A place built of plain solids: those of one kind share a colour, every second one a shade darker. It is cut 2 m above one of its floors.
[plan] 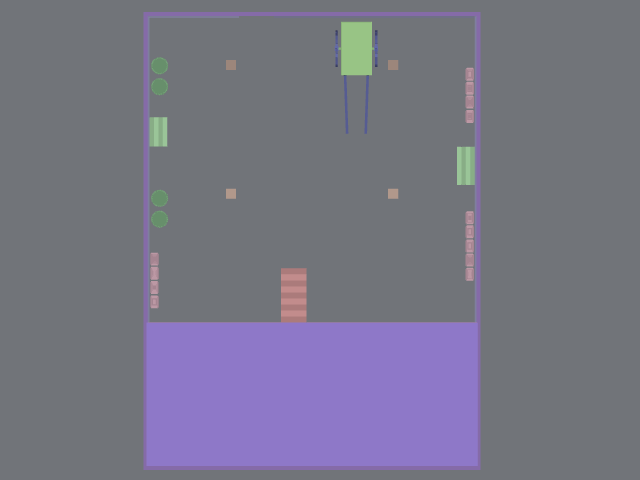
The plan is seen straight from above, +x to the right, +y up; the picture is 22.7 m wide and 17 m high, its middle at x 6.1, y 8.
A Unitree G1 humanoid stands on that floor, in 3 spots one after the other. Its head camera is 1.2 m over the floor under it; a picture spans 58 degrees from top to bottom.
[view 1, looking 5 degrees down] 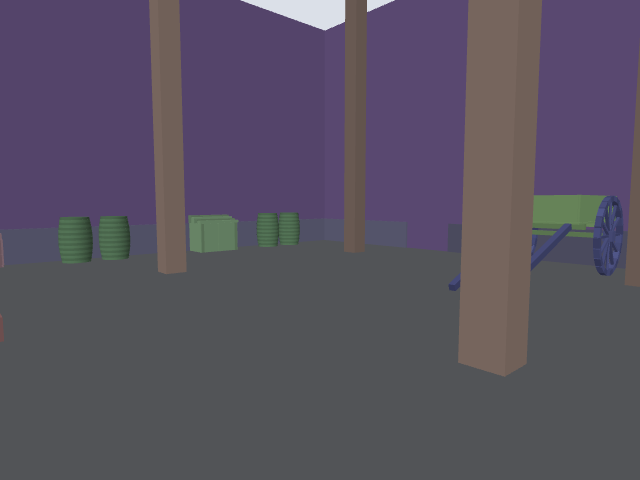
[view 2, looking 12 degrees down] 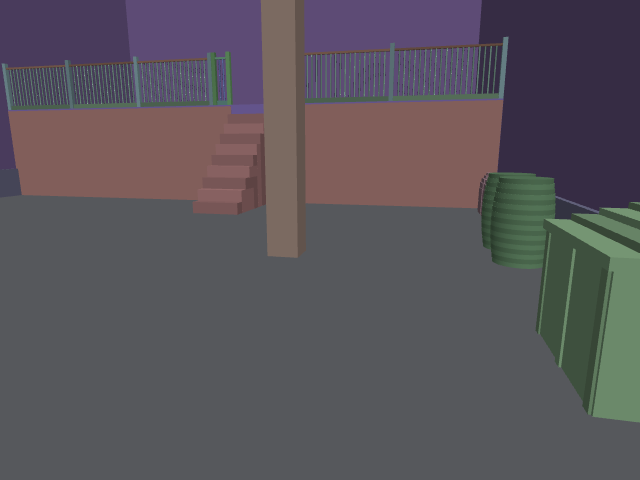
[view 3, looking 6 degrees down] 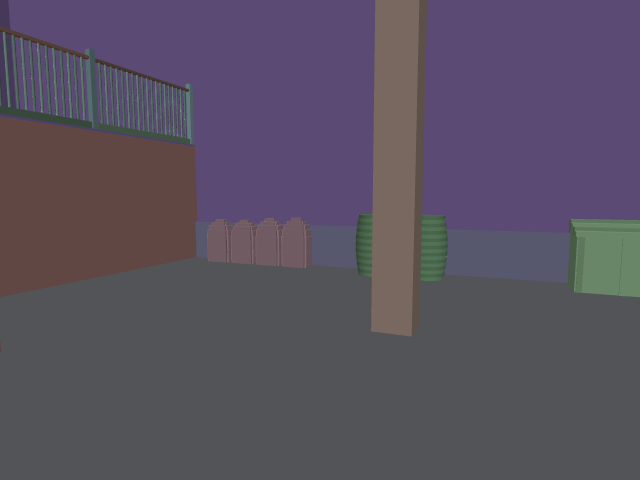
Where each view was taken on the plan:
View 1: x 10.16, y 6.58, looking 138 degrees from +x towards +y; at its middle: dwarf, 13.65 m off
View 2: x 1.48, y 14.33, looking -77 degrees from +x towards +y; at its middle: ground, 5.77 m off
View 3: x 6.72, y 10.50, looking -157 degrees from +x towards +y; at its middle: dwarf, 7.28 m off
